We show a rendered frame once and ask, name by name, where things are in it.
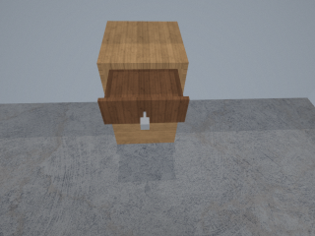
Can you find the drawer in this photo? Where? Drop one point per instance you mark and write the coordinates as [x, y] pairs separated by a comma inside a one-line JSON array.
[[131, 92]]

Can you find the handle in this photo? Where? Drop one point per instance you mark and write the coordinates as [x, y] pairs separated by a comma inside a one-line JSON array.
[[145, 122]]

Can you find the cabinet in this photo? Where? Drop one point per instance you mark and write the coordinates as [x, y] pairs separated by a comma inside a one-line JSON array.
[[142, 45]]

